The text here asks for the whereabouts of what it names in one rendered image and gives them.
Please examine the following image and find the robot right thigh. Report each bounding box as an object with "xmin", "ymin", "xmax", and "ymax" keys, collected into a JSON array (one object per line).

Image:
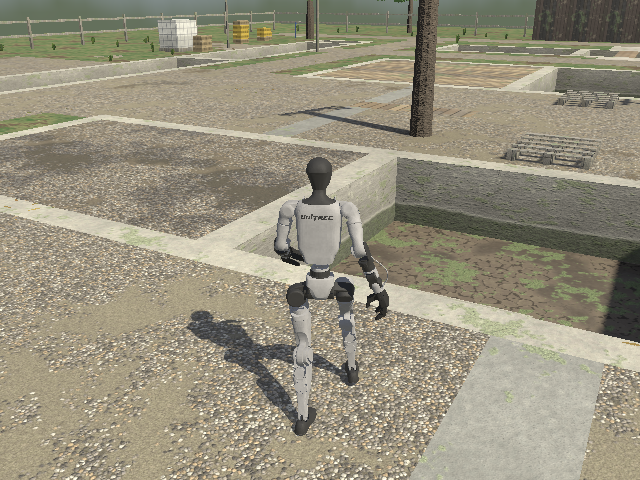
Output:
[{"xmin": 334, "ymin": 277, "xmax": 355, "ymax": 331}]

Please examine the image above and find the left robot forearm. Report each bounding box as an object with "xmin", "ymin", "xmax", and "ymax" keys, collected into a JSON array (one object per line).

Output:
[{"xmin": 274, "ymin": 237, "xmax": 291, "ymax": 259}]

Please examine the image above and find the left robot hand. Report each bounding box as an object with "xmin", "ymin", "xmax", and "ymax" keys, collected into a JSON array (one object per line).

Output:
[{"xmin": 281, "ymin": 246, "xmax": 304, "ymax": 266}]

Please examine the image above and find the right robot hand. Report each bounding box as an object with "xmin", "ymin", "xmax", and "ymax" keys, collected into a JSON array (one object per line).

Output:
[{"xmin": 366, "ymin": 289, "xmax": 389, "ymax": 320}]

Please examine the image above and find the robot right upper arm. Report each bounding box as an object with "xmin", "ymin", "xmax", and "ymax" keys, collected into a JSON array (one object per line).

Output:
[{"xmin": 339, "ymin": 201, "xmax": 367, "ymax": 258}]

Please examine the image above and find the right robot forearm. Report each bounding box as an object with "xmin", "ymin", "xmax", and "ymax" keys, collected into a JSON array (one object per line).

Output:
[{"xmin": 358, "ymin": 242, "xmax": 384, "ymax": 294}]

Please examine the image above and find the robot left upper arm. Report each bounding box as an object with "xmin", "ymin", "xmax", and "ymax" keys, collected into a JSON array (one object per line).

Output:
[{"xmin": 274, "ymin": 200, "xmax": 299, "ymax": 252}]

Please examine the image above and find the left robot foot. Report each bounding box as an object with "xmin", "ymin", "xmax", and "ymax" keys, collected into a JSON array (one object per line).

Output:
[{"xmin": 294, "ymin": 407, "xmax": 317, "ymax": 436}]

